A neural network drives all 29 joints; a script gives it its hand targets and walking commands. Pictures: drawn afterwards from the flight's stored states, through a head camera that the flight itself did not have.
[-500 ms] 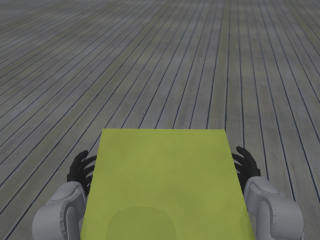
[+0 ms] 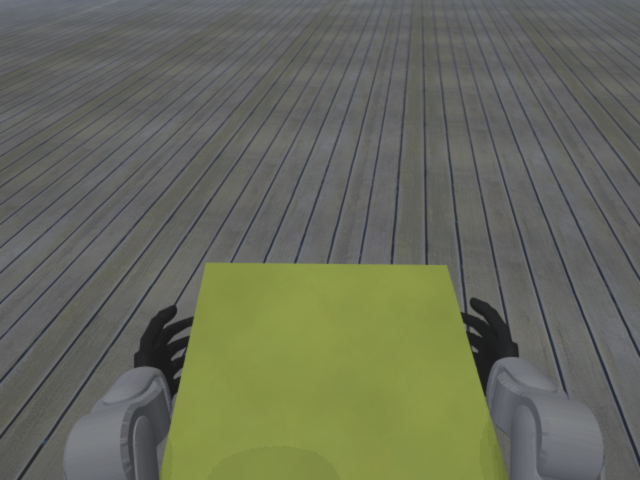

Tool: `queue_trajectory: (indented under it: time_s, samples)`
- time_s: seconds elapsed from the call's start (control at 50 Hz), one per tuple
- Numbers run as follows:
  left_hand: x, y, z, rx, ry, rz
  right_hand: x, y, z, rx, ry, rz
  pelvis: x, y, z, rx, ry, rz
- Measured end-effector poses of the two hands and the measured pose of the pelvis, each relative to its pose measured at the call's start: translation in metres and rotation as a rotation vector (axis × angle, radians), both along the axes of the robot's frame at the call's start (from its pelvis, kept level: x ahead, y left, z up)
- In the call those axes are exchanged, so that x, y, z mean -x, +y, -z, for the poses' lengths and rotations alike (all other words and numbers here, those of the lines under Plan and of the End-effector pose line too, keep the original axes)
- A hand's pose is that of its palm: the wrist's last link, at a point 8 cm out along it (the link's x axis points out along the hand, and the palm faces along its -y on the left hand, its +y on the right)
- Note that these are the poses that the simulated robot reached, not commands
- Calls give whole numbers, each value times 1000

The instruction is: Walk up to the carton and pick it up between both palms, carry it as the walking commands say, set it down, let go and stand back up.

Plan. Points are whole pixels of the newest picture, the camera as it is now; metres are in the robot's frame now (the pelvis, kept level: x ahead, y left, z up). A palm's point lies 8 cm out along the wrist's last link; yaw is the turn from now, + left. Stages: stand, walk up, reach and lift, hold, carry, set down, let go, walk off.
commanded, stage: carry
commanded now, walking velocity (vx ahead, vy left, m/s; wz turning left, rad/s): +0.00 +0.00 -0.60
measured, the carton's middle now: (324, 398) +0.23 +0.01 +0.02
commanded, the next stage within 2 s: none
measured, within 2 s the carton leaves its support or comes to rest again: neither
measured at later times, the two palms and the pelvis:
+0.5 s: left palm (278, 358) +0.24 +0.06 +0.08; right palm out of the picture +0.12 -0.29 +0.08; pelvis -0.04 -0.03 +0.00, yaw -17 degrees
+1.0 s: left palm (293, 380) +0.21 +0.04 +0.10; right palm out of the picture +0.01 -0.27 +0.11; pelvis -0.08 -0.01 +0.02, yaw -33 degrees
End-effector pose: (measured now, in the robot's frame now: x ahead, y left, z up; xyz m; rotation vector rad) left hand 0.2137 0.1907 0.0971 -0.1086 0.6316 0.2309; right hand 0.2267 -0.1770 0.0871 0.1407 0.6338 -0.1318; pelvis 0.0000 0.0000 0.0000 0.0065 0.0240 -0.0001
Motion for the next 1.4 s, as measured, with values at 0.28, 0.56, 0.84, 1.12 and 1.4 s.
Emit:
queue_trajectory:
  time_s: [0.28, 0.56, 0.84, 1.12, 1.4]
  samples:
    - [-13, -44, 9, 50, 35, 182, 62, -40, -1, -17, 28, 234, 25, 1, -7, 4, 33, 169]
    - [-21, -142, 22, 17, 93, 370, 116, -121, 11, 18, 87, 378, 50, -35, -5, -16, 34, 339]
    - [5, -137, 12, 78, 27, 452, 172, -103, -11, 15, -3, 502, 72, -13, -10, -23, 77, 469]
    - [7, -201, -1, 77, 33, 733, 258, -114, -30, 67, 15, 749, 90, -14, -19, 48, 52, 683]
    - [68, -317, 23, -24, 119, 927, 374, -173, 21, -68, 79, 975, 136, -42, -10, -46, 42, 874]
